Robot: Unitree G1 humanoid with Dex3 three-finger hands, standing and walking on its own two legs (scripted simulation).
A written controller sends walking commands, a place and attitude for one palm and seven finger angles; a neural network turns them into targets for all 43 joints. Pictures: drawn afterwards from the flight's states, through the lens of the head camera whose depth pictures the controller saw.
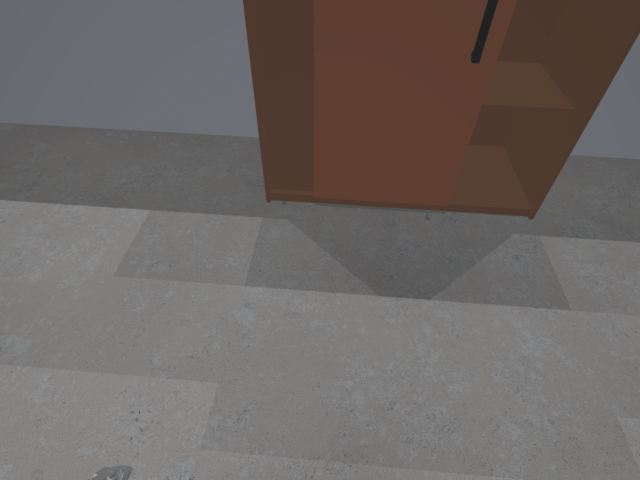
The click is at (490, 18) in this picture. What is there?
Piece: wardrobe's sliding door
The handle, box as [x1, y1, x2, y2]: [471, 0, 497, 62]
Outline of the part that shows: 497,0 488,0 474,50 471,53 472,62 478,62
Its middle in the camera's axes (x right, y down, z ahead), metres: +0.51 -0.71 +1.17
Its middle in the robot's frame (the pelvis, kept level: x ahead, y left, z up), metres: +1.39 -0.44 +0.12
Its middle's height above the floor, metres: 0.89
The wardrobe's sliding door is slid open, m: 0.39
